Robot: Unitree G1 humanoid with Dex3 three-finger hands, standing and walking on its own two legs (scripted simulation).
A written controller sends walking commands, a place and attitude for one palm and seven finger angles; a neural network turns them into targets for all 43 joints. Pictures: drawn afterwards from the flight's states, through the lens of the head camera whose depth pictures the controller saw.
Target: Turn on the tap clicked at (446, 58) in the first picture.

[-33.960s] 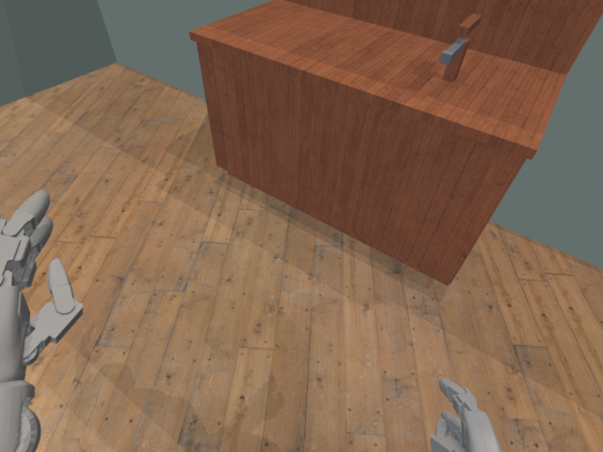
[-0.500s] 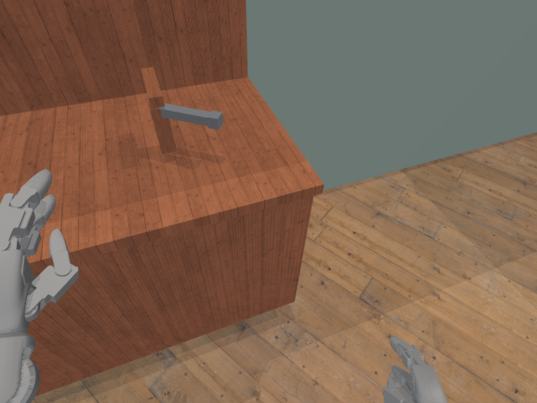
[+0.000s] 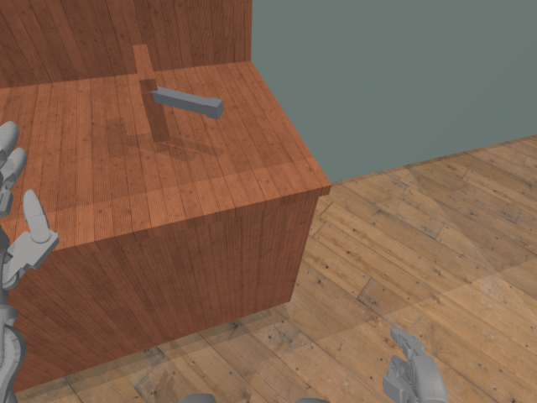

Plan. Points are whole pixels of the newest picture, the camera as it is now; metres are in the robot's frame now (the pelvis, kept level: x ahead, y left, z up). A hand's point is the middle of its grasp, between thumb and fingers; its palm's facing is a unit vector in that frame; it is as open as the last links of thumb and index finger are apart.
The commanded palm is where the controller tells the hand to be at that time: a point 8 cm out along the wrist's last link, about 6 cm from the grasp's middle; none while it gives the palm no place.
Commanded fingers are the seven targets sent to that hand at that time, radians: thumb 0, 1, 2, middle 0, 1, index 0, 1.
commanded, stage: shuffle to correct the standing spot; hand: left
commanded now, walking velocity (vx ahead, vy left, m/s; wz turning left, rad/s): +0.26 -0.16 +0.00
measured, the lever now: (214, 108) +0.61 +0.15 +0.10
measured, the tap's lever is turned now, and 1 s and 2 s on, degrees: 53 53 53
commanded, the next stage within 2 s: come to a stop and stand still in 0.82 s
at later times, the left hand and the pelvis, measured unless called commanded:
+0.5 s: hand (161, 187) +0.32 +0.16 +0.18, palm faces +0.42 -0.87 -0.27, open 7.4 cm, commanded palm +0.25 +0.20 +0.20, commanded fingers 0.00 0.90 0.90 -0.20 -0.30 -0.20 -0.30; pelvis +0.10 -0.08 +0.00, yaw +2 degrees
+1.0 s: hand (225, 145) +0.39 +0.09 +0.19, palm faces +0.43 -0.85 -0.30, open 7.4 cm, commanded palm +0.33 +0.14 +0.20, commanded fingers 0.00 0.90 0.90 -0.20 -0.30 -0.20 -0.30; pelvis +0.19 -0.15 +0.01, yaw +3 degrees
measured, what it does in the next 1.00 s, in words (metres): walks ahead: right foot, then left foot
